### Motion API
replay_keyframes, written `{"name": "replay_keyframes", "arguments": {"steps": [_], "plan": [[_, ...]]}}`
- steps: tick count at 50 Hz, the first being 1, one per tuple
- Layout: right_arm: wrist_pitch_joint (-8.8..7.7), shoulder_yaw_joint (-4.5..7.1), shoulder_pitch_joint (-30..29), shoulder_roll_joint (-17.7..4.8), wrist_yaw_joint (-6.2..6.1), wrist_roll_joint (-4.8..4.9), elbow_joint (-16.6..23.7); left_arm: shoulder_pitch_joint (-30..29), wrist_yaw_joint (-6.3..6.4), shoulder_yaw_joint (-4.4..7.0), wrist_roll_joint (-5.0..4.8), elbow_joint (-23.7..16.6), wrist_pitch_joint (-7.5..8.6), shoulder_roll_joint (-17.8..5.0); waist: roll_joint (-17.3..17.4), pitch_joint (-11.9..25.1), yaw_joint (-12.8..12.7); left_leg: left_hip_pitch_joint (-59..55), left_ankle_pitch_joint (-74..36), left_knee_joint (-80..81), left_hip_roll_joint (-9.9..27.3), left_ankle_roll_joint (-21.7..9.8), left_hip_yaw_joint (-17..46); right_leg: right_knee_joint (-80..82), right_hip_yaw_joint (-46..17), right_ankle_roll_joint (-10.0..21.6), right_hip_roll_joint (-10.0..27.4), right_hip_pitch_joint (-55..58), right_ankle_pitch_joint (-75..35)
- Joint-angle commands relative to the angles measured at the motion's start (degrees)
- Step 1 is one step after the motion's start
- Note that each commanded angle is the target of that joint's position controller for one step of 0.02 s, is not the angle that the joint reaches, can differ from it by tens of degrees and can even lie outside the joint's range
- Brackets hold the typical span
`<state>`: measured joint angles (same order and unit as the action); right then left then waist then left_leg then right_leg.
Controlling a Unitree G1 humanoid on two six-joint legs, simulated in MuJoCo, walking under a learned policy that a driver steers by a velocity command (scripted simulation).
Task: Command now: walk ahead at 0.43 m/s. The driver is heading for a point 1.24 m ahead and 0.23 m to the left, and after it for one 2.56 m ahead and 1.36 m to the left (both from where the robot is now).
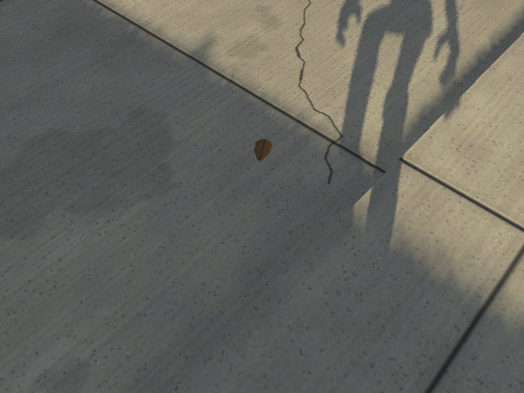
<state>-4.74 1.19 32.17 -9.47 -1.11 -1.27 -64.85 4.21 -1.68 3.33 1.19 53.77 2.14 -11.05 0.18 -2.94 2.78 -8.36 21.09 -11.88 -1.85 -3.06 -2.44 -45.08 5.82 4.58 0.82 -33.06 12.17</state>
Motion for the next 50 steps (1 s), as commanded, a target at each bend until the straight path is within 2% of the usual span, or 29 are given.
{"name": "replay_keyframes", "arguments": {"steps": [1, 3, 4, 5, 6, 7, 8, 9, 11, 12, 16, 20, 24, 26, 28, 30, 31, 32, 33, 34, 35, 36, 37, 39, 40, 43, 47, 48, 50], "plan": [[-1.31, 0.74, -1.29, -7.73, -0.13, 0.3, 2.07, -1.71, 0.33, -0.01, -0.3, -3.89, 0.1, -2.05, 7.94, -4.19, -3.15, 10.43, -54.24, -1.73, 12.6, -6.29, 3.08, 7.6, 3.97, 1.58, -3.87, 10.38, -3.4], [-1.13, 0.98, -1.86, -9.15, -0.37, 0.45, 1.92, 8.43, 1.14, 1.3, -0.49, -0.98, 0.42, -4.74, 7.29, 1.24, -7.85, 9.04, -64.47, -14.65, 12.87, -4.91, 1.66, 10.68, 3.56, 3.72, -5.98, 21.35, -3.18], [-0.83, 1.08, -2.56, -9.66, -0.3, 0.62, 2.13, 16.32, 1.52, 2.14, -0.18, 1.79, 0.78, -6.09, 6.14, 4.86, -11.22, 12.29, -59.72, -25.21, 11.41, -3.95, 0.56, 14.79, 2.73, 4.73, -5.71, 30.81, -4.17], [-0.64, 0.68, -2.43, -8.13, 0.09, 0.62, 3.31, 23.99, 1.99, 3.38, 1.14, 3.62, 1.15, -10.23, 1.58, 9.21, -13.57, 22.45, -41.31, -41.32, 8.66, -3.24, -0.71, 17.59, -8.78, 6.84, 4.16, 42.01, 5.66], [-0.35, -0.44, 1.88, -0.69, 0.7, 1.15, 5.07, 24.93, 1.67, 3.77, 2.16, 2.89, 1.28, -14.5, -8.77, 14.88, -8.92, 36.47, 7.67, -62.9, -0.48, -1.8, -0.4, 24.65, -37.6, 12.74, 21.45, 49.45, 13.65], [-0.01, 1.08, -1.81, -5.93, 1.07, 0.93, 6.17, 20.48, 1.27, 3.86, -0.37, 2.64, 0.73, -14.19, -5.59, 13.16, -9.0, 42.06, 5.35, -68.55, -0.78, -2.7, 6.57, 33.87, -48.11, 15.29, 22.0, 43.76, 22.79], [0.06, 1.63, -6.98, -7.62, 1.26, 0.6, 8.41, 13.49, 1.31, 2.77, -0.94, 1.36, 0.78, -10.54, -3.74, 3.48, -5.84, 45.32, -0.02, -67.17, 3.04, -3.14, 5.93, 35.04, -39.28, 13.59, 20.75, 35.41, 25.55], [-0.16, 1.71, -9.67, -7.39, 1.51, 0.24, 9.01, 10.26, 0.98, 1.76, -0.95, 0.85, 1.38, -6.96, -1.0, -0.78, -4.94, 43.57, -3.46, -63.62, 4.95, -3.27, 5.56, 36.88, -32.52, 11.86, 17.95, 27.97, 18.44], [0.85, 1.63, -7.44, -4.93, 1.84, -0.61, 8.13, 10.45, 1.37, 0.58, -0.53, 2.05, 2.51, -3.72, -1.06, -1.49, -1.1, 36.49, -5.24, -57.44, 7.3, -2.21, 5.62, 37.79, -22.26, 8.58, 13.14, 20.57, 6.32], [1.5, 1.6, -6.65, -3.87, 2.13, -0.77, 7.8, 11.92, 1.57, 0.27, -0.42, 2.81, 3.01, -3.17, -1.39, -1.12, -0.36, 34.87, -5.41, -55.56, 7.59, -1.7, 5.27, 38.08, -19.18, 8.06, 12.03, 19.59, 2.73], [3.22, 2.01, -14.22, -4.39, 2.87, -0.48, 10.72, 16.85, 2.0, 0.59, -0.31, 3.93, 4.11, -5.7, -2.7, -3.3, -0.7, 41.61, -11.5, -48.8, 8.6, -0.36, 4.03, 41.22, -12.55, 7.19, 11.1, 21.15, -0.08], [3.17, 2.16, -24.02, -4.6, 3.39, 0.3, 14.02, 20.42, 2.15, 0.21, -0.23, 3.79, 4.42, -5.37, -1.96, -4.89, -3.17, 48.52, -19.65, -39.24, 7.21, -0.03, 4.59, 41.65, -6.57, 4.44, 10.36, 26.62, -8.03], [2.84, 1.24, -31.8, -2.8, 4.3, 0.13, 17.29, 22.25, 2.64, -0.3, -0.52, 4.14, 4.74, -5.14, -3.57, -4.43, -5.09, 41.88, -26.11, -27.32, 4.31, -0.3, -1.52, 40.15, 0.97, 1.93, 8.9, 27.79, -21.21], [2.62, 1.47, -32.16, -3.75, 4.49, -0.15, 17.81, 22.54, 2.91, -0.22, -0.17, 3.78, 4.85, -6.05, -3.95, -3.25, -5.12, 39.53, -26.14, -27.3, 3.01, -1.38, -3.85, 36.69, 3.28, 2.01, 9.71, 30.52, -27.41], [2.47, 1.84, -31.45, -4.84, 4.33, -0.49, 18.28, 22.28, 3.34, -0.03, -0.07, 3.64, 4.45, -7.3, -4.58, -2.09, -4.31, 37.89, -19.13, -25.64, 1.0, -3.19, -5.55, 30.75, 4.98, 1.95, 10.89, 35.27, -41.51], [2.48, 2.69, -24.97, -6.44, 3.9, -0.75, 16.83, 21.06, 4.08, 0.51, 0.25, 3.34, 3.72, -9.31, -6.94, 1.33, -1.37, 31.32, -11.17, -24.93, -2.43, -5.8, -7.22, 20.04, 6.39, 1.88, 12.0, 37.82, -58.49], [2.41, 3.27, -20.51, -7.55, 3.78, -0.8, 16.01, 20.93, 4.28, 0.7, 0.41, 3.53, 2.91, -10.22, -7.51, 3.75, 0.67, 27.99, -5.11, -20.08, -3.12, -7.47, -5.31, 12.0, 5.57, 2.25, 13.15, 39.24, -57.64], [1.97, 4.33, -12.5, -9.59, 3.41, -1.09, 13.75, 19.79, 4.24, 0.83, 0.42, 2.84, 2.19, -10.27, -4.68, 7.76, 4.56, 18.54, -8.35, -14.33, -3.29, -9.39, -3.61, -1.24, 6.83, 1.64, 12.65, 36.07, -52.0], [1.81, 5.71, -5.74, -14.41, 2.6, -1.49, 12.96, 19.86, 3.95, 0.33, 0.19, 0.64, 2.17, -8.3, 2.13, 13.49, 6.5, 5.37, -6.5, -13.22, 8.93, -12.77, 12.05, -19.53, 7.43, 0.36, 10.5, 23.5, -30.12], [2.12, 6.55, -8.52, -18.35, 2.4, -0.5, 15.03, 21.34, 2.35, 0.08, -1.28, -3.02, 2.77, -4.65, 14.84, 17.34, 1.55, -11.35, -11.94, -7.2, 23.04, -23.86, 45.55, -38.91, 2.29, -3.09, -3.96, -3.5, 18.75], [2.65, 6.19, -9.07, -16.46, 2.36, 0.52, 14.75, 14.82, 2.39, 0.85, -0.79, -3.97, 3.3, -9.3, 3.06, 13.76, 3.16, -10.2, -16.07, -5.67, 21.03, -22.89, 40.84, -39.56, -7.56, -2.08, -0.64, -11.39, 13.77], [2.59, 5.68, -12.27, -14.69, 2.06, 0.82, 15.24, 11.31, 2.18, 0.75, -1.45, -5.51, 4.1, -9.33, 1.22, 7.99, 1.98, -3.02, -22.31, -4.67, 19.96, -20.73, 32.5, -35.58, -8.3, -2.11, 2.14, -11.1, 8.18], [2.39, 5.05, -15.06, -12.28, 2.11, 0.62, 15.38, 11.86, 2.28, 0.92, -1.41, -4.82, 4.25, -9.34, -3.16, 3.88, -0.84, 4.79, -28.74, -3.4, 17.25, -18.1, 27.23, -29.61, -8.57, -2.31, 4.19, -7.18, 5.61], [1.51, 4.13, -16.94, -10.59, 1.63, 1.4, 15.87, 12.45, 2.22, 0.83, 0.69, -4.98, 1.84, -7.99, -2.46, 2.34, -3.74, 11.66, -31.73, -1.46, 12.15, -14.7, 20.87, -22.16, -8.58, -4.13, 6.08, -1.56, 4.74], [0.89, 3.91, -16.26, -10.69, 1.6, 1.78, 15.83, 12.33, 2.03, 0.97, 1.14, -5.36, 0.63, -7.64, -1.88, 1.8, -4.26, 13.59, -32.86, -0.8, 10.85, -14.27, 19.39, -18.99, -8.14, -5.05, 6.03, -0.17, 4.87], [0.35, 4.27, -12.18, -13.28, 1.49, 1.95, 15.39, 7.67, 1.3, 0.84, 1.01, -7.84, -0.95, -7.24, 1.08, 0.86, -3.33, 14.91, -35.87, 0.73, 8.39, -13.24, 17.04, -12.12, -6.23, -6.74, 5.53, -2.34, -0.96], [1.25, 4.16, -7.14, -13.94, 1.32, 1.69, 15.43, -1.29, 0.39, 0.41, 1.22, -11.76, -1.45, -7.13, 3.29, 0.52, 0.07, 12.88, -39.49, -0.2, 6.83, -10.15, 17.04, -3.91, -4.96, -7.15, 4.01, -5.29, -10.05], [1.17, 4.36, -5.67, -14.44, 1.22, 1.24, 15.4, -0.94, 0.16, 0.69, 1.65, -11.46, -1.39, -7.86, 3.8, 2.13, 0.28, 9.42, -40.93, -1.89, 7.85, -10.36, 18.16, -5.27, -6.32, -6.21, 4.42, -6.66, -13.43], [1.19, 4.22, -4.28, -14.35, 0.96, 0.85, 16.18, -3.41, -0.18, 0.97, 1.54, -12.2, -1.06, -9.12, 3.2, 2.28, 1.15, 6.87, -38.66, -3.25, 8.22, -11.08, 19.88, -5.57, -6.48, -5.54, 4.08, -9.42, -14.75]]}}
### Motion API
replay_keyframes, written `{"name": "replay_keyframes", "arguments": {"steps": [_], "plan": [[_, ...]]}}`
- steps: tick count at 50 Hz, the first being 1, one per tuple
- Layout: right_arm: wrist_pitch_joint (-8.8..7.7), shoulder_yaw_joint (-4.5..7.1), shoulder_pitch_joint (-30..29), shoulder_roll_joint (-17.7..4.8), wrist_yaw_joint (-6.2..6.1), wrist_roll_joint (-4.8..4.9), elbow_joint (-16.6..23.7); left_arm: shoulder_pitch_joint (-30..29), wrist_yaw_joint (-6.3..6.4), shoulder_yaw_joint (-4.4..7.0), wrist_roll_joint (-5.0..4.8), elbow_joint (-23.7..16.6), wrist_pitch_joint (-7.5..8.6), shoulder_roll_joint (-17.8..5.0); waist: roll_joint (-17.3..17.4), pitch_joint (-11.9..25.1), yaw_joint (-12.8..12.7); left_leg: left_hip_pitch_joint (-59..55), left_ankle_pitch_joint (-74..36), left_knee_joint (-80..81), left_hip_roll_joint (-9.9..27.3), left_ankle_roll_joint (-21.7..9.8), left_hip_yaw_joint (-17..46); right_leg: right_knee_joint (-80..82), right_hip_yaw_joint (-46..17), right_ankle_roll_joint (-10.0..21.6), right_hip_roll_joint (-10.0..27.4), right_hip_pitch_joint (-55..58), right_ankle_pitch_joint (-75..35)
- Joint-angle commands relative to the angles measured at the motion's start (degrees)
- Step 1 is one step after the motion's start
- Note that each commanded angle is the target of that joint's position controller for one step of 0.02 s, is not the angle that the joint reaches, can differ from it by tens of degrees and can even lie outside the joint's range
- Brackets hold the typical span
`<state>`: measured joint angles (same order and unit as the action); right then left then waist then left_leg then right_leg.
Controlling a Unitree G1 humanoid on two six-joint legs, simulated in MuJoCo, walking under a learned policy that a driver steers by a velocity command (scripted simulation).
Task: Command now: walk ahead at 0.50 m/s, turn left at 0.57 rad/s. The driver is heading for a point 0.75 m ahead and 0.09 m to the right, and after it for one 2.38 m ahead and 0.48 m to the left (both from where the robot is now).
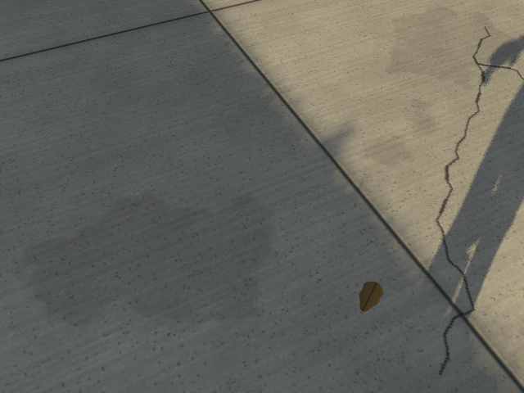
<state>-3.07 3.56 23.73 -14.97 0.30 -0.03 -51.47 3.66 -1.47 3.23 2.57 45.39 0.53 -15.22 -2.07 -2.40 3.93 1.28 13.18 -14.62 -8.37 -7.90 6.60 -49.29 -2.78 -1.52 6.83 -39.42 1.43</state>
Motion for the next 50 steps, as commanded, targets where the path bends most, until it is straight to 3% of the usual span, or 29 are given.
{"name": "replay_keyframes", "arguments": {"steps": [1, 4, 5, 7, 10, 12, 14, 15, 16, 17, 18, 19, 20, 21, 22, 23, 27, 31, 36, 38, 40, 41, 42, 43, 44, 45, 46, 48, 50], "plan": [[-0.66, 1.88, 6.74, -8.68, -0.88, -0.6, 2.02, -5.54, -0.26, 1.39, 0.33, -4.81, 0.98, -5.84, 5.38, 1.2, 0.93, -8.16, -29.11, -1.81, 16.1, -7.08, 13.73, -1.2, -0.42, 0.77, -1.23, -8.43, -4.45], [-1.09, 2.26, 10.98, -9.93, -1.74, -1.22, 1.61, -11.98, -0.08, 1.46, 0.11, -7.24, 1.96, -7.08, 6.07, -1.55, 3.33, -16.47, -24.74, -3.32, 17.27, -8.27, 17.2, 2.81, -1.07, 0.48, -1.66, -18.11, -1.35], [-1.44, 2.15, 9.87, -9.24, -1.98, -1.14, 1.88, -13.64, -0.32, 1.02, 0.63, -8.52, 2.45, -6.47, 6.06, -3.19, 2.8, -14.78, -22.53, -3.41, 16.76, -7.24, 16.47, 7.54, -2.33, 0.59, -1.01, -16.59, -4.71], [-1.82, 1.9, 7.0, -8.53, -1.88, -1.57, 2.57, -14.65, -1.24, 0.41, 0.19, -9.39, 2.72, -4.87, 6.65, -4.89, 3.19, -6.12, -16.32, -3.29, 14.47, -5.57, 14.28, 15.47, -0.12, 1.13, -2.0, -6.66, -12.16], [-2.37, 1.46, 4.25, -8.02, -1.68, -0.83, 2.9, -10.36, -1.59, 0.35, -1.2, -8.31, 2.66, -3.93, 5.25, -4.39, 2.08, 3.97, -10.53, -5.03, 12.87, -2.62, 12.64, 22.91, 0.41, 3.07, -2.83, 12.66, -21.17], [-2.43, 1.45, 4.71, -8.86, -2.14, -1.69, 1.75, -5.37, -0.34, 1.01, -1.48, -6.5, 2.87, -5.38, 4.99, -3.87, 0.63, -1.75, -16.07, -12.94, 11.76, -1.73, 12.3, 27.67, -0.45, 3.43, -1.9, 15.86, -19.88], [-1.7, 1.68, 5.95, -10.15, -2.36, -2.23, 0.21, 8.0, 1.23, 2.31, -1.03, -1.53, 4.04, -7.61, 1.66, 2.55, -4.35, -6.11, -27.62, -33.93, 9.04, -1.01, 10.58, 31.73, 2.21, 3.76, -3.71, 26.09, -18.71], [-1.28, 1.69, 5.19, -9.81, -2.24, -1.24, -0.16, 18.15, 1.58, 2.95, -0.04, 1.78, 4.72, -8.91, -1.46, 6.47, -9.33, 0.8, -23.42, -50.43, 6.56, -0.22, 7.93, 32.15, 3.57, 3.44, -2.93, 38.81, -19.74], [-1.35, 0.95, 6.57, -4.57, -2.13, -0.34, -0.76, 23.49, 1.12, 3.15, 1.32, 3.46, 5.08, -11.51, -9.52, 9.38, -9.1, 19.28, 21.18, -73.17, 0.07, 0.91, 5.47, 19.63, -2.44, 4.99, 4.13, 53.74, -33.17], [-1.59, 0.19, 16.68, -1.61, -3.07, 1.96, -1.06, 28.41, -0.13, 2.44, 1.08, 3.28, 5.01, -11.36, -14.33, 19.43, -4.04, 33.32, 32.44, -86.52, -0.46, 2.77, 5.81, 4.28, -14.99, 7.74, 16.27, 68.86, -59.93], [-1.54, 0.0, 17.41, -5.27, -3.57, 2.51, -0.61, 27.89, -0.73, 3.84, -1.15, 3.08, 4.2, -14.62, -17.26, 27.88, -6.16, 41.78, 25.09, -90.46, 0.42, 3.74, 3.0, 15.94, -32.85, 16.34, 22.15, 71.41, -32.78], [-0.65, -0.05, 10.33, -6.87, -3.44, 0.19, -0.83, 20.13, 0.02, 3.13, -1.25, 1.07, 3.53, -10.3, -7.08, 18.66, -5.19, 43.67, 15.77, -86.3, 4.7, 4.63, -0.81, 26.57, -32.18, 16.81, 18.57, 57.72, -4.06], [-0.41, 0.29, 1.97, -8.88, -1.99, -1.87, 0.38, 13.13, 0.72, 1.11, -1.25, -0.9, 3.55, -5.0, 2.54, 8.88, -4.93, 39.85, 9.18, -75.93, 7.08, 4.75, -1.25, 31.81, -25.05, 14.54, 13.53, 42.55, 5.8], [0.09, 0.08, -0.92, -7.34, -0.75, -2.93, 1.45, 14.05, 1.32, 1.19, -0.4, 0.32, 3.96, -6.78, -1.82, 5.48, -4.78, 38.13, 9.04, -74.77, 7.75, 4.5, -0.59, 31.89, -25.89, 16.96, 14.89, 35.38, 0.14], [0.48, 0.04, -4.25, -6.51, 0.19, -3.87, 2.28, 15.37, 1.34, 0.71, -1.26, 2.17, 4.93, -6.16, 0.2, 1.53, -3.52, 35.11, 5.16, -65.18, 10.1, 4.11, 1.55, 33.27, -21.47, 15.02, 11.69, 28.78, -5.78], [1.24, -0.33, -4.65, -4.57, 0.9, -3.31, 1.98, 16.65, 1.14, 0.52, -1.73, 4.16, 5.47, -5.75, -2.17, -0.66, -2.03, 31.9, 4.16, -58.81, 10.68, 4.59, -0.75, 35.08, -15.81, 13.62, 8.89, 23.7, -9.72], [0.8, -1.75, -10.29, -1.5, 1.91, -2.51, 3.23, 19.91, 0.68, 0.03, -2.41, 6.43, 5.94, -3.88, -3.69, 2.21, -1.74, 31.77, -4.75, -43.33, 11.53, 6.24, -5.02, 36.26, -7.44, 13.24, 4.74, 28.36, -24.28], [0.28, -3.15, -22.66, 0.24, 2.25, -1.77, 5.98, 24.64, 0.97, -0.49, -3.06, 8.21, 5.17, -2.89, -2.17, 0.22, -5.33, 29.56, -14.81, -26.7, 10.27, 5.67, -9.27, 38.06, -2.66, 9.44, 1.86, 31.72, -22.52], [-0.07, -3.29, -30.49, -0.47, 1.85, -1.54, 8.09, 29.61, 1.74, -0.62, -1.7, 10.77, 4.3, -3.77, -1.47, -2.2, -7.52, 31.71, -10.68, -19.98, 9.09, 4.45, -10.13, 36.23, -3.91, 10.43, 4.85, 41.89, -23.45], [-0.55, -2.98, -28.93, -0.99, 1.45, -1.5, 7.89, 28.71, 2.02, -0.66, -1.2, 11.25, 4.05, -4.25, -1.63, -1.42, -6.08, 27.83, -5.84, -17.2, 7.68, 3.04, -10.38, 32.06, -3.27, 10.66, 5.3, 44.34, -31.02], [-1.22, -2.03, -18.12, -2.33, 0.58, -1.94, 4.32, 27.22, 1.94, -0.78, -1.52, 11.55, 3.79, -4.7, -1.57, 3.74, -1.57, 13.05, -4.89, -11.91, 5.01, 0.56, -11.58, 20.21, -1.19, 9.68, 3.74, 42.9, -39.92], [-1.8, -1.0, -8.56, -4.88, -0.03, -2.87, 1.85, 25.57, 1.8, -0.99, -2.07, 10.63, 3.94, -4.37, -1.16, 8.7, 2.64, -1.83, -7.41, -11.84, 9.71, -2.1, -6.11, 9.54, 0.2, 8.55, 2.15, 33.86, -32.28], [-1.96, 0.44, 0.08, -10.44, -0.81, -4.23, 0.91, 25.86, 1.49, -1.95, -3.29, 7.79, 4.35, -1.02, 7.24, 16.67, 4.33, -17.76, -6.93, -10.98, 25.26, -7.18, 12.86, -9.13, 4.09, 6.76, -3.03, 18.42, -6.88], [-0.59, 1.39, 0.59, -11.59, -0.28, -2.02, -0.18, 29.46, 1.73, -1.17, -3.38, 8.46, 3.86, -2.14, 13.38, 20.49, 2.57, -21.72, -7.31, -5.4, 34.03, -13.64, 31.1, -23.58, 4.64, 6.02, -10.61, 6.46, 29.33], [-0.01, 0.65, -3.61, -8.01, 0.19, -0.44, 0.11, 24.57, 1.95, -0.02, -1.46, 8.15, 3.31, -5.78, 4.97, 10.76, 1.18, -14.54, -1.94, -3.56, 30.42, -12.01, 25.28, -25.24, 0.96, 6.52, -7.12, 0.75, 26.91], [-0.24, -0.02, -8.32, -5.27, 0.38, -0.29, 0.66, 20.64, 1.56, -0.15, -1.23, 6.96, 3.58, -3.93, 4.98, 3.49, -0.4, -6.06, -1.71, -0.49, 27.81, -10.37, 18.81, -22.37, 0.4, 6.42, -5.13, 0.12, 23.29], [-0.55, -0.47, -11.01, -3.18, 0.48, -0.56, 0.6, 19.7, 1.25, -0.2, -1.25, 7.03, 3.37, -2.5, 4.23, -0.63, -2.78, 1.52, -2.96, 2.43, 24.74, -7.63, 14.17, -17.82, 0.27, 6.08, -3.19, 3.12, 20.63], [-1.43, -0.71, -11.26, -2.17, 0.09, -0.82, -0.62, 20.85, 0.56, -0.29, -0.14, 7.78, 2.12, -0.99, 5.58, -1.68, -5.67, 8.9, -6.59, 5.35, 20.97, -5.25, 8.01, -13.2, 0.82, 4.63, -1.92, 9.36, 18.16], [-2.37, -0.3, -8.59, -3.45, 0.13, -0.54, -1.98, 19.21, -0.13, -0.11, -0.2, 7.25, 1.6, -0.82, 5.31, -0.33, -6.2, 9.32, -10.79, 6.87, 20.17, -5.82, 5.4, -11.53, 1.86, 3.76, -1.8, 9.61, 14.69]]}}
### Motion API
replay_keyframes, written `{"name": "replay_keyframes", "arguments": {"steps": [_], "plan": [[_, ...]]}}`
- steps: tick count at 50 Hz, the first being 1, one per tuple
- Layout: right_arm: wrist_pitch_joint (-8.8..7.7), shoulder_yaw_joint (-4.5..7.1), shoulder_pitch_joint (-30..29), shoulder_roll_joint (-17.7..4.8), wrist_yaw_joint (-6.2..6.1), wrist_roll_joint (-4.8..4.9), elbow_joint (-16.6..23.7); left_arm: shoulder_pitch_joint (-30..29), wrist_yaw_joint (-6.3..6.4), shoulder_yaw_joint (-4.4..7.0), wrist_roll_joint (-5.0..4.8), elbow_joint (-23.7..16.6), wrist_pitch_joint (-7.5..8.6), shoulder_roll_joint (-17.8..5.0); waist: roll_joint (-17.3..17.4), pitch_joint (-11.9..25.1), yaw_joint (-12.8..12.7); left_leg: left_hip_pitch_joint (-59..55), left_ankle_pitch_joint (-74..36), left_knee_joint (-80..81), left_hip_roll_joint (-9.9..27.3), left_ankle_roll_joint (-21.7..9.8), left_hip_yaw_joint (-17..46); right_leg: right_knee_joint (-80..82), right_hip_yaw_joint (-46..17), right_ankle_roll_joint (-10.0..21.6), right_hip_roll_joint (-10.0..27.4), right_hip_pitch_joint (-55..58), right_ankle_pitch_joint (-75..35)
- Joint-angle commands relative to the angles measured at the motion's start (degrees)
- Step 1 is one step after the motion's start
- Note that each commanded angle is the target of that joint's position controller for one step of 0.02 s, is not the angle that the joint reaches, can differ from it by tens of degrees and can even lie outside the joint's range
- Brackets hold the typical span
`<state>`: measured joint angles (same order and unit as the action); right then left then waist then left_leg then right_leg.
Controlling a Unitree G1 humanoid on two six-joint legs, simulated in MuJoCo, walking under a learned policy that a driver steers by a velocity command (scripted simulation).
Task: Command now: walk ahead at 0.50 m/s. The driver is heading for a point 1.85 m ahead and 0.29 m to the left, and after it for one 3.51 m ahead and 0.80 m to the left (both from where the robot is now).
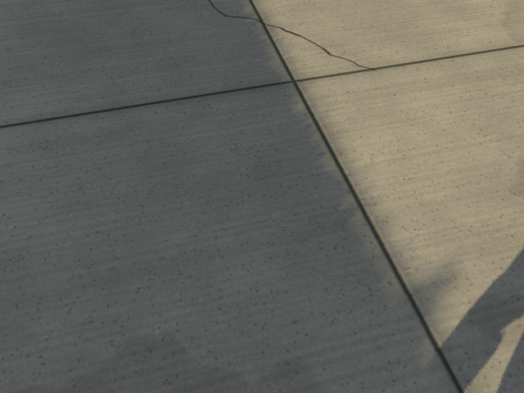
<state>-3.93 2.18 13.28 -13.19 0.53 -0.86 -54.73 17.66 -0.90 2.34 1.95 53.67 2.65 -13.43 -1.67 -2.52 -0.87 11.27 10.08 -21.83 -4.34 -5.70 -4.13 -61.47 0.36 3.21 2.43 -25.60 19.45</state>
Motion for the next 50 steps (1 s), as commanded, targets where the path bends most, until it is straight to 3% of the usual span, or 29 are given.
{"name": "replay_keyframes", "arguments": {"steps": [1, 7, 12, 15, 16, 17, 18, 19, 20, 21, 22, 23, 24, 27, 29, 33, 35, 37, 38, 39, 40, 41, 43, 50], "plan": [[-1.79, 1.28, 2.73, -5.85, -0.11, 0.42, 0.64, 2.87, -0.84, 0.92, 0.28, -1.74, -0.72, -2.73, 4.78, -0.76, -1.45, -0.71, -8.09, 15.07, 15.83, -8.14, 14.88, 2.33, -1.02, -1.42, 3.13, -5.76, -5.48], [-1.76, 1.2, 9.63, -6.24, -0.17, 0.49, -1.75, -11.93, -1.05, 0.33, -0.39, -6.3, -0.63, -2.25, 4.66, -2.64, 1.76, -5.18, -11.65, 16.43, 13.81, -6.61, 10.02, 17.18, 1.28, -3.05, 3.66, -10.3, -17.22], [-1.47, 1.15, 14.69, -7.08, -0.64, -0.32, -3.68, -19.36, -0.92, -0.17, -0.59, -8.98, -0.34, -2.78, 5.58, -3.26, 4.13, -12.55, -17.91, 13.25, 15.72, -5.92, 9.08, 26.0, 2.6, -1.7, 1.64, -9.22, -16.75], [-1.16, 1.06, 13.82, -7.22, -1.14, -0.7, -4.5, -15.32, -0.17, 0.03, -0.22, -7.88, 0.75, -3.18, 6.33, -1.75, 1.87, -14.76, -37.59, 4.26, 15.68, -3.46, 7.14, 30.41, 3.71, 0.48, -1.42, -1.24, -12.19], [-1.1, 1.07, 13.05, -7.44, -1.33, -0.36, -4.61, -9.22, 0.29, 0.41, 0.04, -5.58, 1.42, -3.76, 6.11, 1.0, -0.59, -14.86, -43.51, -2.34, 14.28, -2.13, 6.43, 33.89, 4.29, 1.35, -3.31, 5.67, -13.95], [-1.09, 0.8, 12.55, -6.91, -1.38, 0.37, -4.54, -1.06, 0.81, 0.95, 0.75, -2.62, 2.39, -5.1, 4.34, 5.48, -3.85, -11.45, -40.52, -12.06, 11.45, -0.5, 4.43, 37.83, 4.18, 2.39, -2.7, 16.91, -22.3], [-1.41, 0.04, 13.06, -4.9, -1.55, 1.2, -2.65, 7.86, 1.39, 1.95, 1.95, -0.78, 3.19, -9.75, -0.69, 13.07, -6.01, -0.26, -19.27, -26.6, 8.32, 1.25, 2.72, 33.96, -6.02, 4.55, 9.28, 32.69, -42.65], [-0.87, -0.99, 23.75, 0.73, -1.58, 3.79, -4.3, 9.08, 1.02, 3.29, 0.82, -0.28, 2.42, -14.88, -14.31, 23.83, -2.83, 14.15, 25.69, -46.79, -1.1, 3.36, 0.89, 33.24, -25.07, 15.78, 25.64, 47.3, -64.93], [0.05, 0.81, 20.0, -5.86, -2.2, 1.66, -5.29, 7.53, 0.66, 3.0, -2.01, -0.93, 1.66, -12.09, -3.55, 22.55, -3.16, 14.16, 23.74, -50.1, 0.78, 2.89, 8.37, 35.14, -23.22, 14.89, 21.94, 40.54, -64.3], [0.14, 0.84, 14.73, -4.58, -2.03, 1.16, -3.75, 0.79, 0.74, 1.76, -2.08, -1.73, 1.68, -8.48, -3.58, 14.11, -1.11, 16.01, 20.23, -49.2, 2.68, 3.0, 8.65, 37.62, -16.61, 13.32, 19.39, 32.88, -61.43], [0.25, 0.57, 11.83, -3.17, -1.91, 0.47, -3.39, -3.23, 0.88, 0.59, -1.65, -2.17, 1.7, -4.66, -2.09, 8.1, 0.09, 16.37, 17.29, -45.7, 4.65, 3.35, 8.03, 40.61, -12.41, 11.24, 16.59, 26.19, -57.85], [0.96, 0.77, 10.28, -3.05, -1.68, -0.25, -3.28, -4.48, 1.28, -0.08, -1.68, -1.98, 1.81, -2.88, -2.77, 5.3, 1.05, 14.85, 15.26, -42.49, 5.89, 3.73, 7.9, 42.75, -9.39, 9.68, 14.29, 21.74, -55.4], [1.9, 0.64, 11.58, -2.17, -1.39, -0.83, -3.82, -5.16, 1.6, -0.59, -1.69, -1.44, 1.79, -1.86, -3.31, 4.98, 2.56, 10.83, 13.49, -39.85, 6.25, 4.29, 7.38, 44.08, -6.7, 8.59, 12.54, 17.65, -54.05], [3.64, 0.26, 13.19, 0.25, -1.18, -0.6, -5.38, -4.64, 1.74, -0.93, -1.1, -0.25, 2.51, -3.16, -2.94, 6.8, 4.64, 4.03, 10.72, -33.32, 5.14, 5.32, 5.66, 44.69, -2.35, 8.96, 10.7, 12.72, -55.95], [4.34, -0.1, 10.75, 0.49, -1.64, -0.61, -5.35, -4.77, 1.7, -1.16, -0.79, 0.3, 2.47, -3.64, -3.85, 6.3, 4.56, 2.77, 9.37, -25.92, 5.5, 5.46, 4.99, 45.03, -1.38, 8.54, 9.8, 11.12, -49.91], [5.36, -0.47, 5.66, -0.78, -2.25, -0.39, -5.33, -2.41, 1.84, -1.17, -0.69, 1.73, 0.87, -4.31, -5.18, 5.04, 2.24, 0.04, 7.48, -17.36, 5.8, 5.15, 3.76, 47.76, -4.49, 8.07, 9.67, 8.5, -22.38], [5.2, -0.83, 4.85, -0.44, -2.38, -0.44, -5.86, -2.98, 2.03, -1.25, -1.01, 1.95, -0.1, -4.14, -3.82, 2.69, 2.54, -2.35, 5.43, -11.15, 5.73, 4.58, 3.23, 48.17, -6.41, 7.12, 9.41, 6.04, -8.62], [4.38, -1.28, 5.09, -0.81, -2.67, -0.83, -6.52, -2.15, 2.17, -1.53, -1.18, 2.39, -0.7, -3.2, -0.31, 0.21, 2.83, -6.95, -1.41, -1.01, 7.97, 3.83, 6.09, 47.24, -7.22, 3.55, 7.94, 2.89, -1.67], [3.63, -1.27, 5.91, -2.47, -2.91, -1.21, -6.7, -1.03, 2.11, -1.58, -1.14, 2.42, -0.78, -2.52, 2.3, -0.3, 1.8, -7.67, -4.42, 1.88, 12.15, 3.25, 10.55, 44.87, -6.27, 1.67, 5.96, 2.81, -1.39], [3.37, -0.97, 3.47, -4.42, -2.93, 0.01, -7.14, 3.78, 1.89, -1.81, -1.93, 3.44, -1.18, -0.01, 9.03, -1.91, -2.16, -0.94, -2.54, 2.53, 13.73, 1.49, 13.52, 45.02, -2.22, 0.29, 1.0, 6.45, -2.29], [3.11, -1.52, 2.39, -1.81, -2.57, 0.61, -7.27, 3.8, 2.03, -1.92, -1.65, 4.84, -1.51, -0.21, 8.72, -2.13, -1.46, 4.59, 2.11, 4.49, 13.28, 1.79, 13.26, 44.25, -1.62, -0.31, 0.79, 13.59, -5.65], [2.78, -1.82, 2.23, -0.62, -2.4, 0.73, -7.33, 3.15, 2.18, -1.61, -1.56, 5.17, -1.63, -1.1, 6.97, -2.35, -1.08, 5.89, 3.21, 5.06, 11.75, 2.87, 11.83, 43.7, -2.31, -0.29, 1.53, 16.15, -8.37], [2.68, -1.74, 2.92, -0.93, -2.71, 0.82, -7.96, 2.52, 2.24, -1.36, -1.37, 5.65, -1.67, -1.96, 5.94, -1.38, -0.64, 3.63, 1.07, 4.86, 10.17, 3.63, 10.28, 43.48, -2.97, -0.01, 2.5, 16.79, -10.04], [2.81, -1.9, 5.01, -0.1, -2.89, 0.61, -9.49, 2.21, 2.66, -1.93, -1.46, 7.81, -1.66, -0.01, 2.33, -1.12, 0.15, 0.4, -1.76, 4.28, 10.11, 2.95, 9.81, 44.19, -2.93, -0.57, 2.84, 15.61, -10.24]]}}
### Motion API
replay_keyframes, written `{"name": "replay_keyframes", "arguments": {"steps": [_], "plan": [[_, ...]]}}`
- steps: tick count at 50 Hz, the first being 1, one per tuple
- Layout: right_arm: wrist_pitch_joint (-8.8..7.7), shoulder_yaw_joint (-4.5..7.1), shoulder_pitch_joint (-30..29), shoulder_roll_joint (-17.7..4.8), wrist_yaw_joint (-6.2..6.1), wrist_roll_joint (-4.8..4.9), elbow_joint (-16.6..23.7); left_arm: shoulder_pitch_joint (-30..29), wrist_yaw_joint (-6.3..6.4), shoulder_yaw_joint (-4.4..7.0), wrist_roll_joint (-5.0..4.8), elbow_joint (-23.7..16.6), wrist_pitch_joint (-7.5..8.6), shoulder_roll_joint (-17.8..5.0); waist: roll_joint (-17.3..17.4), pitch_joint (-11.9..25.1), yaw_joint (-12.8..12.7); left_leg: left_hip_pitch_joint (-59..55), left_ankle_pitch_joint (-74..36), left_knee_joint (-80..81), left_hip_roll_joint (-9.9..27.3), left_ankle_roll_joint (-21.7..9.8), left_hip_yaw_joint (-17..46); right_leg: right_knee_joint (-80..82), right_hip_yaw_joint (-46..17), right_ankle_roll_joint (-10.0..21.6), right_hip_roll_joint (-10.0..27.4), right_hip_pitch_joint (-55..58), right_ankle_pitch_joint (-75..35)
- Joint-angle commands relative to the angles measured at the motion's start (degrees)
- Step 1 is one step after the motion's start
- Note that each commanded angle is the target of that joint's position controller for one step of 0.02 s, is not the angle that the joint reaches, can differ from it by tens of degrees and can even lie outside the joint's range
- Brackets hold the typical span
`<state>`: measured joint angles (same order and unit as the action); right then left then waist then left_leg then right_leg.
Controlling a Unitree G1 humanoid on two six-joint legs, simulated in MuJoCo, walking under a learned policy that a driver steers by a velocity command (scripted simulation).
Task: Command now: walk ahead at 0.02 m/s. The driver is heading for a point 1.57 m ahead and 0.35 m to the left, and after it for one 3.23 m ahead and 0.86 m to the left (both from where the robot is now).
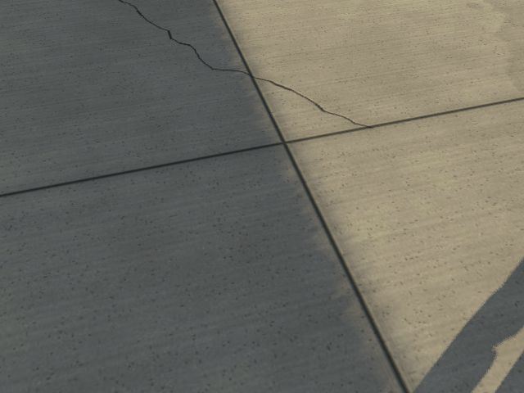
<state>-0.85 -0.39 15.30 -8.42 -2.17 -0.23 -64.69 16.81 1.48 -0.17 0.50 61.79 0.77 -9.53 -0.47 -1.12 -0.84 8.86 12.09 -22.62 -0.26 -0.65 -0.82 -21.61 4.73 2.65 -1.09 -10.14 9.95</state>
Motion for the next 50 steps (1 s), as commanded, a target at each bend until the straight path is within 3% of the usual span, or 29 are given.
{"name": "replay_keyframes", "arguments": {"steps": [1, 3, 5, 7, 9, 10, 12, 14, 17, 18, 19, 20, 21, 22, 24, 26, 30, 34, 36, 38, 39, 40, 41, 42, 43, 44, 45, 47, 50], "plan": [[-0.28, 0.64, 3.16, -4.78, -0.21, -0.02, 0.3, 3.19, 0.33, 0.54, 0.0, -0.01, 0.19, -3.81, 1.01, -2.49, 0.13, 2.77, -3.92, 5.07, 5.99, -2.13, 6.45, 4.25, -7.3, -0.03, 6.4, 0.28, -0.94], [-0.25, 0.59, 4.24, -4.55, -0.22, -0.08, -0.25, 3.94, 0.38, 0.48, 0.05, 0.72, 0.1, -3.61, 0.82, -1.37, 0.22, 2.28, 0.18, 5.47, 5.43, -2.38, 6.19, 4.24, -7.03, 0.05, 5.93, 0.74, 2.72], [0.13, 1.43, 5.34, -6.23, -0.12, -0.27, -0.26, 4.06, 0.21, 1.18, 0.18, 0.61, -0.32, -4.98, 1.2, -2.61, 0.38, 4.28, 15.73, 4.47, 3.69, -4.1, 5.98, 1.63, -5.83, 1.18, 3.68, -1.7, 16.79], [0.51, 1.97, 6.0, -6.66, 0.27, -0.52, 0.5, 3.32, -0.24, 1.43, 0.48, -0.3, -0.62, -4.76, 2.0, -7.52, 0.86, 7.74, 28.11, 5.79, 4.58, -6.33, 8.84, -0.12, -6.34, 2.36, 3.02, -7.61, 26.39], [0.24, 2.49, 9.1, -6.97, 0.45, -0.44, 0.28, 1.4, -0.74, 1.2, 0.8, -1.66, -0.03, -2.95, 5.26, -9.11, 2.43, 4.27, 31.32, 9.47, 8.63, -8.91, 15.84, -6.25, -4.63, 2.11, 1.44, -13.38, 22.76], [0.04, 3.16, 11.3, -8.3, 0.44, -0.54, -0.3, 0.05, -1.07, 1.06, 1.19, -2.52, 0.48, -1.89, 8.42, -8.33, 3.31, 0.83, 32.34, 13.05, 12.67, -10.94, 21.44, -11.94, -1.54, 1.55, 0.02, -15.88, 16.79], [-0.42, 3.99, 11.26, -9.39, 0.5, -0.78, -0.13, -1.88, -1.59, 1.53, 1.49, -4.2, 1.56, -3.35, 8.48, -7.7, 3.27, -0.24, 28.99, 15.98, 17.32, -13.49, 25.9, -18.21, -1.74, 1.89, 1.86, -17.75, 12.83], [-1.03, 4.33, 8.91, -9.69, 0.72, -0.78, 0.69, -0.73, -2.11, 1.92, 1.08, -5.01, 2.48, -3.68, 7.95, -7.31, 1.24, 1.36, 25.54, 15.1, 16.75, -12.95, 23.38, -17.18, -2.79, 2.49, 2.95, -15.45, 14.68], [-1.36, 4.45, 2.7, -8.22, 1.08, 0.15, 2.77, 10.51, -1.72, 2.43, 0.31, -1.0, 3.46, -2.43, 3.83, -6.82, -4.79, 15.88, 18.76, 6.22, 8.17, -8.95, 13.11, -2.64, 0.42, 2.02, -0.79, 8.17, 7.86], [-1.93, 3.88, 0.45, -5.95, 1.27, 0.03, 4.38, 16.92, -1.02, 3.34, 0.85, 0.5, 3.88, -5.42, -3.01, -5.61, -7.29, 23.98, 15.91, -4.53, 3.8, -6.87, 8.29, 3.73, -8.71, 2.49, 6.01, 17.43, 12.81], [-2.58, 2.69, -0.89, -1.24, 1.86, 0.46, 6.96, 23.12, -0.5, 4.94, 0.9, 1.27, 3.98, -11.74, -17.32, -2.75, -8.77, 33.3, 16.08, -22.75, -3.65, -4.4, -1.24, 14.99, -30.22, 5.83, 19.43, 23.39, 29.32], [-2.64, 3.8, -2.64, -6.27, 2.15, -1.59, 8.16, 22.05, -0.17, 5.05, 1.09, 1.82, 3.28, -11.53, -11.9, -6.59, -6.78, 36.18, 17.31, -33.1, -0.86, -5.41, 0.8, 15.9, -35.44, 8.64, 24.85, 17.36, 30.94], [-2.7, 4.07, -2.83, -6.42, 2.79, -1.88, 7.93, 16.22, -0.26, 4.18, 1.22, -0.18, 3.32, -8.25, -4.1, -8.94, -3.49, 35.72, 12.1, -37.32, 1.7, -6.07, 3.75, 15.77, -31.43, 8.0, 23.05, 12.83, 28.85], [-2.82, 3.8, -0.75, -4.53, 3.31, -1.42, 6.99, 12.31, -0.33, 3.83, 0.96, -1.48, 3.69, -7.16, -2.27, -9.14, -1.4, 34.24, 7.78, -38.02, 2.6, -5.91, 4.73, 16.37, -25.93, 6.61, 20.8, 10.6, 23.39], [-2.57, 4.02, 0.44, -4.11, 3.94, -1.44, 6.34, 9.76, -0.02, 3.16, 0.65, -2.29, 4.66, -5.62, -1.82, -7.79, 0.32, 32.72, 1.7, -38.06, 3.46, -5.08, 3.68, 16.42, -15.71, 4.33, 17.32, 10.9, 9.19], [-1.91, 4.18, -0.85, -3.84, 4.08, -1.44, 7.03, 12.15, 0.13, 2.7, 0.62, -1.34, 5.2, -4.71, -2.68, -5.74, 0.3, 33.8, -1.55, -39.52, 2.76, -4.61, 1.78, 14.0, -8.48, 3.09, 15.35, 13.34, -6.84], [-1.33, 3.51, -10.19, -2.63, 4.34, -1.14, 11.72, 13.92, 0.37, 2.04, 0.75, -0.67, 5.51, -4.16, -4.21, -6.62, -0.41, 34.35, -6.39, -32.4, 1.92, -3.59, -2.81, 12.5, 0.36, 2.3, 13.3, 11.3, -23.96], [-1.08, 2.51, -17.66, -2.3, 4.88, -1.08, 15.8, 14.39, 0.97, 1.97, 0.48, -0.07, 5.58, -5.98, -4.96, -7.88, -0.98, 25.33, -8.83, -16.41, -0.39, -4.64, -9.04, 11.23, 5.7, 1.91, 13.17, 9.27, -34.15], [-0.96, 3.02, -15.08, -4.17, 4.69, -1.27, 15.75, 14.14, 1.46, 2.41, 0.17, 0.08, 5.65, -7.87, -5.84, -5.2, 0.95, 19.32, -7.18, -14.37, -2.92, -7.02, -11.0, 5.29, 7.8, 1.45, 14.12, 12.03, -50.64], [-1.06, 4.08, -6.58, -6.58, 4.31, -1.53, 13.73, 12.51, 1.97, 3.11, 0.26, -0.44, 5.14, -9.66, -7.47, -0.22, 5.14, 10.89, -3.33, -14.38, -5.44, -10.31, -11.03, -6.97, 8.92, 1.46, 15.46, 13.72, -61.89], [-1.15, 4.95, -0.17, -8.29, 4.17, -1.7, 11.8, 11.16, 1.72, 3.48, 0.4, -1.27, 4.77, -10.41, -8.02, 3.25, 7.76, 4.23, -1.98, -12.64, -6.11, -12.21, -9.61, -16.38, 8.36, 2.03, 16.1, 12.47, -59.7], [-1.33, 6.15, 6.6, -10.41, 3.76, -2.17, 9.82, 9.29, 1.04, 3.84, 0.47, -2.37, 4.61, -11.03, -6.23, 6.23, 11.48, -5.5, -1.39, -7.24, -5.64, -14.24, -6.6, -29.83, 8.87, 1.9, 15.08, 6.58, -48.69], [-1.26, 7.6, 8.56, -14.85, 3.13, -2.33, 9.68, 8.85, 0.23, 3.47, 0.95, -4.42, 4.56, -7.69, 2.7, 9.85, 11.02, -15.65, 5.04, -5.06, 7.09, -17.96, 10.21, -49.78, 8.61, 1.1, 10.08, -6.46, -9.0], [-0.63, 8.28, 6.44, -18.92, 3.27, -1.86, 11.54, 9.78, -0.87, 3.2, -0.3, -9.09, 4.73, -4.9, 11.51, 14.65, 6.42, -26.75, 6.81, 3.56, 20.16, -28.05, 43.8, -66.93, -0.38, -0.83, -1.74, -26.83, 21.89], [-0.17, 7.86, 4.84, -17.03, 2.79, -0.68, 11.34, 2.02, -1.29, 3.66, 0.34, -10.82, 5.43, -8.27, 2.7, 8.25, 7.47, -21.84, 12.7, 9.13, 18.82, -25.59, 40.1, -65.64, -7.25, 0.02, 2.29, -34.22, 15.27], [-0.38, 7.11, 1.41, -14.36, 2.41, -0.31, 11.75, -0.09, -1.57, 3.69, -0.04, -12.14, 6.15, -8.74, 0.6, 2.07, 5.22, -13.98, 9.74, 11.06, 17.76, -22.87, 33.7, -60.32, -7.18, 0.21, 4.79, -33.97, 9.63], [-0.87, 6.49, -1.0, -11.93, 2.35, -0.45, 12.02, 0.65, -1.33, 3.84, 0.05, -11.51, 6.26, -8.59, -3.96, -1.07, 2.06, -6.94, 0.87, 11.87, 15.22, -20.21, 28.43, -54.93, -6.99, -0.25, 6.6, -29.97, 7.33], [-2.23, 5.67, -2.53, -10.37, 1.89, 0.03, 12.58, 2.8, -1.24, 3.66, 1.85, -11.2, 4.06, -7.11, -3.7, -1.08, -1.26, 1.05, -11.61, 11.65, 10.33, -17.95, 20.0, -48.84, -7.37, -2.26, 8.27, -22.15, 7.5], [-3.57, 5.83, 0.84, -12.38, 1.86, 0.45, 12.1, -0.02, -1.84, 3.77, 2.38, -13.23, 1.74, -6.64, -0.79, -1.09, -1.55, 3.44, -18.41, 11.67, 6.71, -16.71, 15.5, -42.0, -5.53, -4.56, 8.5, -22.25, 5.43]]}}
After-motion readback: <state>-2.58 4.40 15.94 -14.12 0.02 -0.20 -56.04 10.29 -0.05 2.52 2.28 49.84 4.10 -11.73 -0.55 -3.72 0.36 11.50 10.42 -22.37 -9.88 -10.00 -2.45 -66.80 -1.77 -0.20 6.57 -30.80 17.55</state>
